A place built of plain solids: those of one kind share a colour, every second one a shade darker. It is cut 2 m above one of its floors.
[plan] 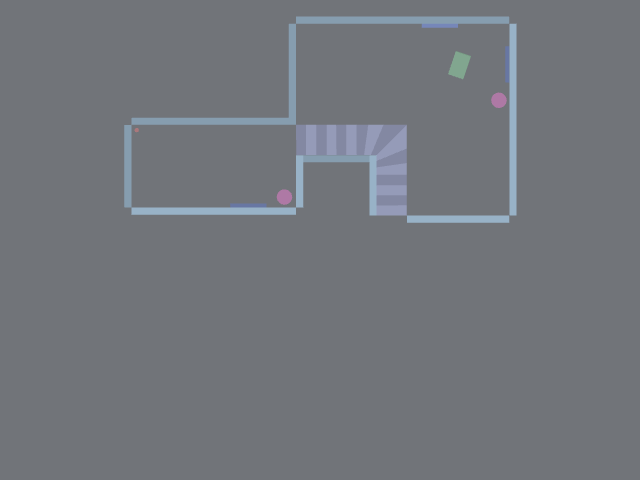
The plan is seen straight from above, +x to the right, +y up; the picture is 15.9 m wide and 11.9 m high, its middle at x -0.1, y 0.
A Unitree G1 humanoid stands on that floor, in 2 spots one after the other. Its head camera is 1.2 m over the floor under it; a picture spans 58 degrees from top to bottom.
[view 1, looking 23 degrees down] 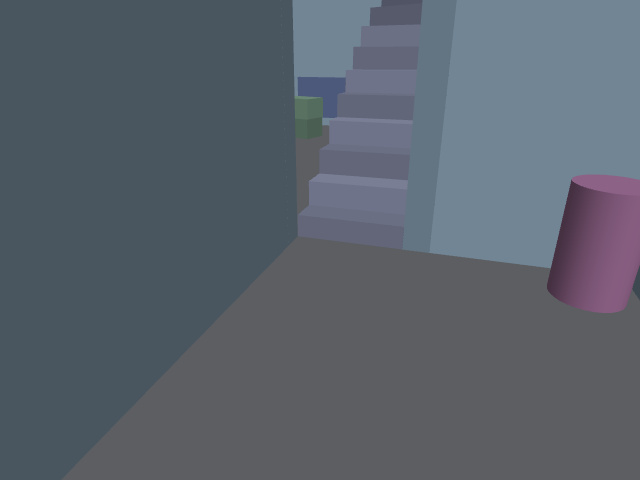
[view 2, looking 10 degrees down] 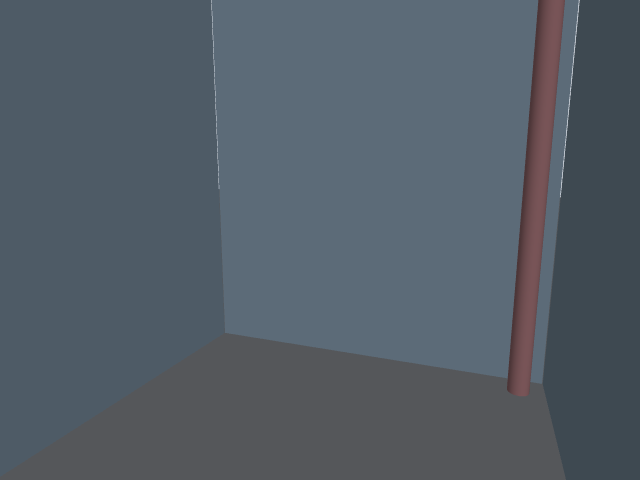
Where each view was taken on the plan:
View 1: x -3.40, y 1.81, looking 18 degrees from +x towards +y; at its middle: ground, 3.07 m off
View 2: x -2.26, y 2.50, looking -159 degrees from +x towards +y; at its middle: wall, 2.73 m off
